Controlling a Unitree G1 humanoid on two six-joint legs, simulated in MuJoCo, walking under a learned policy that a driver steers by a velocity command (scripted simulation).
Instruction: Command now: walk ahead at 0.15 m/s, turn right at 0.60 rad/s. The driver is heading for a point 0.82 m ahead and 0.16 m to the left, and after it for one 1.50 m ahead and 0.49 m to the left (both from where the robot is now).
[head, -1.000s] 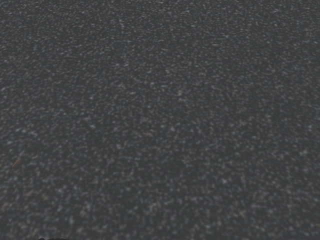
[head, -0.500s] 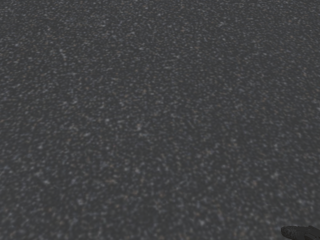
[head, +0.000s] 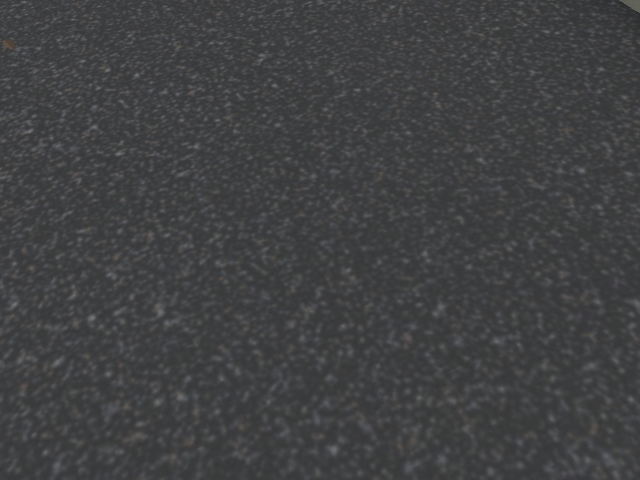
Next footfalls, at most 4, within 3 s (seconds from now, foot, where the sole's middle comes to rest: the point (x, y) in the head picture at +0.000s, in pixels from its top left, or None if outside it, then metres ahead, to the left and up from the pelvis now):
0.36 left None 0.17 0.13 -0.78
0.82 right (453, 478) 0.46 -0.16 -0.78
1.36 left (331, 349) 0.76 0.08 -0.78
1.84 right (373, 235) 1.09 -0.03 -0.78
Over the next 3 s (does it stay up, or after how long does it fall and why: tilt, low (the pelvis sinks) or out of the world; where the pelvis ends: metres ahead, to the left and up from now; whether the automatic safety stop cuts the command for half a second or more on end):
stays up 1.38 0.41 0.00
